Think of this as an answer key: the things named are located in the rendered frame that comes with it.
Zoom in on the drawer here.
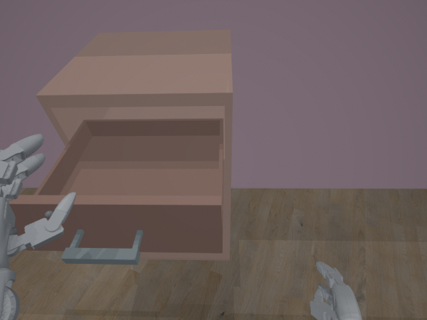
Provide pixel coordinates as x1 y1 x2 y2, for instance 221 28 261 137
9 119 224 253

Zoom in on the left robot hand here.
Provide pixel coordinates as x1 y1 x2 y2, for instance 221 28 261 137
0 134 77 268

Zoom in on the left robot forearm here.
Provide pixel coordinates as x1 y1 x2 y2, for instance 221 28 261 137
0 268 20 320

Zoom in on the cabinet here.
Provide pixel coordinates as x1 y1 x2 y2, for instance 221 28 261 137
36 29 233 261

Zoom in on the handle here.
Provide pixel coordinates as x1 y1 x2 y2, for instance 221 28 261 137
61 229 143 265

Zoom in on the right robot hand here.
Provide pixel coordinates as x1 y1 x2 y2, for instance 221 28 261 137
310 261 362 320

